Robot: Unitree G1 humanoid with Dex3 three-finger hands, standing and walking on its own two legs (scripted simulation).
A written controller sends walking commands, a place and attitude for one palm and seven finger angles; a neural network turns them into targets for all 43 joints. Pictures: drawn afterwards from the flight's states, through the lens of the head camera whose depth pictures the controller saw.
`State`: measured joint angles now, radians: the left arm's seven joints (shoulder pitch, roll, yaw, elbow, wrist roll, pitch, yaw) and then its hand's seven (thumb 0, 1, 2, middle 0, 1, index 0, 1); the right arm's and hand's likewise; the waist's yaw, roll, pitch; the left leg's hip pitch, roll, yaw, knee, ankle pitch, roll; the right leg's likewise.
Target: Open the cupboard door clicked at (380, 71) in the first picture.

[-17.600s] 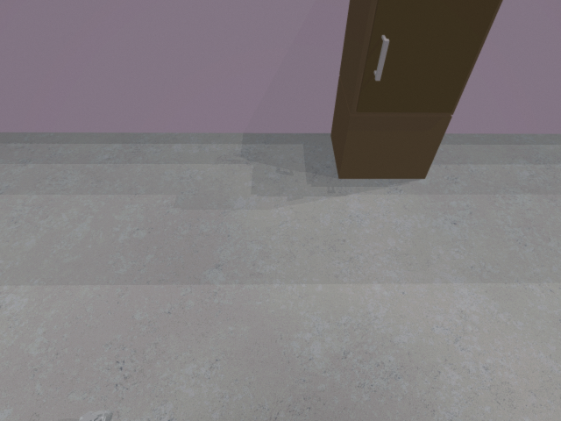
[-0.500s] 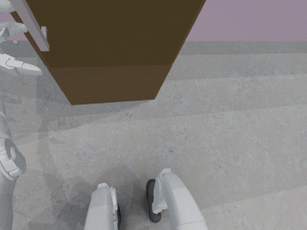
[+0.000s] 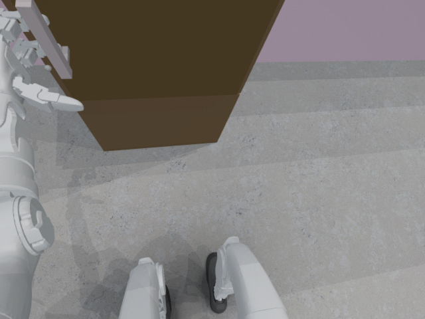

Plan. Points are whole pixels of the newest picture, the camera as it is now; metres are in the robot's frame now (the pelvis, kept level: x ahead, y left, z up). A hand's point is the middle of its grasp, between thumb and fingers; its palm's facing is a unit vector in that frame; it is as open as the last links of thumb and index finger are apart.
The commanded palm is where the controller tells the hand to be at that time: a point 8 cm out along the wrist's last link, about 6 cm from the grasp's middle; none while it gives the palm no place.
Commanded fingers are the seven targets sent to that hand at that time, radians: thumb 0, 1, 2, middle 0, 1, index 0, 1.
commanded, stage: slide the fingers in behind the handle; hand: left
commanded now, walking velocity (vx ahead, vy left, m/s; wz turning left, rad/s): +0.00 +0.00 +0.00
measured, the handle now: (49, 34) +0.59 +0.22 +0.04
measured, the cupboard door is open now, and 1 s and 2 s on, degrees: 0 0 3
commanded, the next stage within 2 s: close the thumb around the handle in 0.84 s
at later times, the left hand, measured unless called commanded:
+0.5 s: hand (68, 67) +0.54 +0.19 +0.03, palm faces +0.05 -1.00 -0.03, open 14.2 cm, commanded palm +0.51 +0.21 +0.03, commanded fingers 0.00 -0.50 0.30 -0.30 -1.20 -0.30 -1.20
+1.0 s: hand (69, 66) +0.54 +0.19 +0.03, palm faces +0.03 -1.00 -0.03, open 14.1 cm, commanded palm +0.51 +0.22 +0.03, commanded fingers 0.00 -0.28 0.40 -0.32 -1.22 -0.32 -1.22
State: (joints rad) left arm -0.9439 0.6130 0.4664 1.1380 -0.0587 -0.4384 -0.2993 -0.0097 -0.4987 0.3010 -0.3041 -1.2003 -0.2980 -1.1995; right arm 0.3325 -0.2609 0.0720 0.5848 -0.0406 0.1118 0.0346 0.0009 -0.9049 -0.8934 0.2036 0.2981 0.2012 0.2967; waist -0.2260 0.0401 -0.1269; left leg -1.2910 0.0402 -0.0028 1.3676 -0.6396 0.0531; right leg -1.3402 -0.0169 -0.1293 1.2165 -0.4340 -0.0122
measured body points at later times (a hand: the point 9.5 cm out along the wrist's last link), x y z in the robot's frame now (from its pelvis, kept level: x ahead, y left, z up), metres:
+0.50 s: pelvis +0.00 +0.00 +0.00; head +0.19 +0.03 +0.41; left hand +0.53 +0.24 +0.04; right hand +0.01 -0.26 -0.11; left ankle -0.01 +0.08 -0.61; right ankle +0.06 -0.12 -0.61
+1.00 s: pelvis +0.00 +0.00 +0.00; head +0.20 +0.03 +0.41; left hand +0.53 +0.24 +0.03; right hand +0.02 -0.27 -0.11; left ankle -0.01 +0.08 -0.61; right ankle +0.06 -0.12 -0.61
